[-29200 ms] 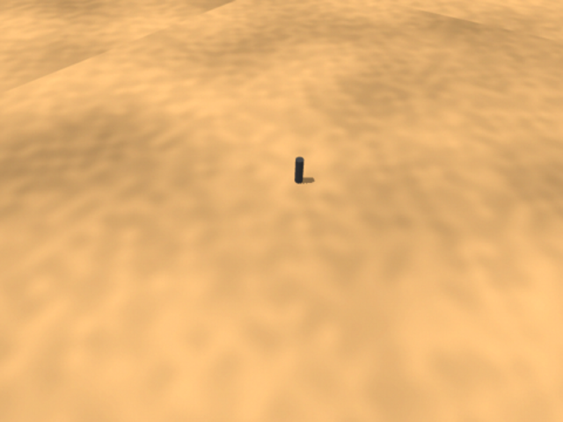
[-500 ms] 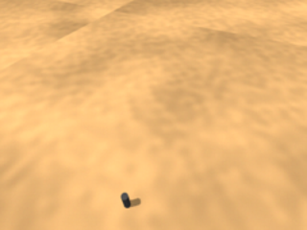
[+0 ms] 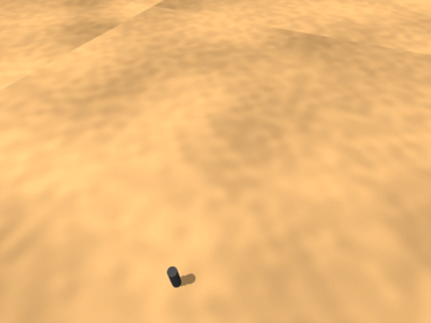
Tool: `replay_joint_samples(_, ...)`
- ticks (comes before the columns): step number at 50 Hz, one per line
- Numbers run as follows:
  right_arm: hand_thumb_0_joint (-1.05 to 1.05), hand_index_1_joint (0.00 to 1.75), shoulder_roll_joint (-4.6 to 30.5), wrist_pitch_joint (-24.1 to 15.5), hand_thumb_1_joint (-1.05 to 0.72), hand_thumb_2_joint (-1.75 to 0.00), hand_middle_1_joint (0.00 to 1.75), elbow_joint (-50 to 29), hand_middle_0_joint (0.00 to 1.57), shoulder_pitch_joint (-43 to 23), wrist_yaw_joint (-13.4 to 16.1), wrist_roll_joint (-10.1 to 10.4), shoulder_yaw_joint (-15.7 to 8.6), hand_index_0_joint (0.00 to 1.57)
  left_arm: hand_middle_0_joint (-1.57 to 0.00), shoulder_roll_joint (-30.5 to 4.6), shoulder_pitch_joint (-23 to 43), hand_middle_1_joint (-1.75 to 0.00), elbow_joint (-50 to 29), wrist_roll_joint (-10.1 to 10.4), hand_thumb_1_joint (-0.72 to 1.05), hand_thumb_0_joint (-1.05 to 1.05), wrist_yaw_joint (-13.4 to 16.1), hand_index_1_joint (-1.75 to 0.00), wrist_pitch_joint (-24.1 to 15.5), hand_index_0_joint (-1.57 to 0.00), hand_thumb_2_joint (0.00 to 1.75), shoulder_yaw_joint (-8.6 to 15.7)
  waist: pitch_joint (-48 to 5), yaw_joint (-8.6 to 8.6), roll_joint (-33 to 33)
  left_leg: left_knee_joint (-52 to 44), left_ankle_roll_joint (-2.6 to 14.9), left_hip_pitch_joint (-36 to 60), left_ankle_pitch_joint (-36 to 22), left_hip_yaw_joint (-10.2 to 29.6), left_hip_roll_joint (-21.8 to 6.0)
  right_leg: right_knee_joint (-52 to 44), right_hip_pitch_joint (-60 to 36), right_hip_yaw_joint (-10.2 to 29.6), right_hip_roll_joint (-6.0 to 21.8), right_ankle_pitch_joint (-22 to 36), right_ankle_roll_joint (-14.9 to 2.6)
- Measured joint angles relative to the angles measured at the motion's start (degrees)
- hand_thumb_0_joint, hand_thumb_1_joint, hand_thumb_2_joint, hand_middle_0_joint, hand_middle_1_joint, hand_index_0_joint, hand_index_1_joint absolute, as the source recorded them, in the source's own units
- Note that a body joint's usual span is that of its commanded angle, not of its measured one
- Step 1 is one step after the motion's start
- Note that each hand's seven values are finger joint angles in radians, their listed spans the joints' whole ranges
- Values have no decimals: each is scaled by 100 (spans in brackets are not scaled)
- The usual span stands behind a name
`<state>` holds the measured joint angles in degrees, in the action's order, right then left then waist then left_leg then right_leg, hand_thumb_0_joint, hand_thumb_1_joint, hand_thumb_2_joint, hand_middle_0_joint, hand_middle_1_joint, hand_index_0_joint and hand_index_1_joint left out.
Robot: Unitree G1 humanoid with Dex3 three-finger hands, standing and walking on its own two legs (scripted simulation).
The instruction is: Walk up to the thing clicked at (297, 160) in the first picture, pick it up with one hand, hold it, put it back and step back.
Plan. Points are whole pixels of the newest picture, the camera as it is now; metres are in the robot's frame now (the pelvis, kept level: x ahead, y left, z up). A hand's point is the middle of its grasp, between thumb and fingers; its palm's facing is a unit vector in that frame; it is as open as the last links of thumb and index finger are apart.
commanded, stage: stand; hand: left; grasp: from the side
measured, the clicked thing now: (174, 277) +0.42 +0.21 -0.71
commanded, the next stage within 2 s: step back in 0.76 s
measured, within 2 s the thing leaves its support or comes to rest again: neither
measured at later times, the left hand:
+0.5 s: hand out of the picture +0.09 +0.25 -0.16, palm faces -0.02 -0.94 -0.34, open 7.4 cm
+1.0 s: hand out of the picture +0.06 +0.27 -0.17, palm faces -0.02 -0.92 -0.39, open 7.4 cm
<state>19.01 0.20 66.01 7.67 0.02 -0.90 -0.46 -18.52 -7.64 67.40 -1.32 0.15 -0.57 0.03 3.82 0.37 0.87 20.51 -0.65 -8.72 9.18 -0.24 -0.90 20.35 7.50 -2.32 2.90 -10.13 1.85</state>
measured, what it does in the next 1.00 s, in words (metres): stands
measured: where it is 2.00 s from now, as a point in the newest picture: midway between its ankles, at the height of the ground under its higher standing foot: outside the picture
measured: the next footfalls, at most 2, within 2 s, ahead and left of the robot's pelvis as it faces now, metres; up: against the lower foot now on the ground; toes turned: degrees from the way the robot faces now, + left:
left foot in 1.18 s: -0.05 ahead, +0.13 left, +0.00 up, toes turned +0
right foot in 1.60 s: -0.13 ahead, -0.08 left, +0.00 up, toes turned -1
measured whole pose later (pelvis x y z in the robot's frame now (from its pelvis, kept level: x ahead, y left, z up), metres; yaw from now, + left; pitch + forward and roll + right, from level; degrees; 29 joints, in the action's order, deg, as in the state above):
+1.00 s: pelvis -0.03 +0.00 -0.02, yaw +0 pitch -2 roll +0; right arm 22.7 3.2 58.5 3.8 -1.0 0.4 -3.2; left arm -21.6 -5.3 57.9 -0.7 0.1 1.2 3.0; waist 9.0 -0.5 1.2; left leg 35.4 1.0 -19.7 14.2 1.0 -0.9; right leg 33.1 17.5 -2.5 2.7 -13.9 0.7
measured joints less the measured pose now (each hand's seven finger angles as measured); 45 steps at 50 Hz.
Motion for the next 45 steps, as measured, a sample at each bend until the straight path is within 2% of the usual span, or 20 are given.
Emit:
replay_joint_samples(19, 0, 30, 54, -58, -91, -90, 30, -10, 20, -198, 17, 18, 19, 20, -21, -12, 252, -30, -122, 32, 90, 1, -4, -30, -28, -20, 90, 10, -83, -18, -41, -167, -11, 195, 9, -28, -10, -186, -192, 19, -12, 10, 7)
replay_joint_samples(38, 0, 30, 38, -50, -91, -90, 30, 24, 20, -103, -15, 14, 3, 20, -20, -68, 84, -30, -109, 28, 90, 1, -35, -30, 4, -20, 90, 26, -100, -22, -60, -222, -1, 187, -40, -43, 6, -186, -154, 36, 4, 37, 8)
replay_joint_samples(45, 0, 30, 160, 146, -91, -90, 30, -434, 21, -296, -96, 119, -163, 20, -21, -236, 164, -30, -606, 132, 90, 1, -8, -30, 121, -20, 90, 249, 311, -68, -84, 596, 42, -504, 176, -12, 8, 708, 563, 40, 19, -229, -53)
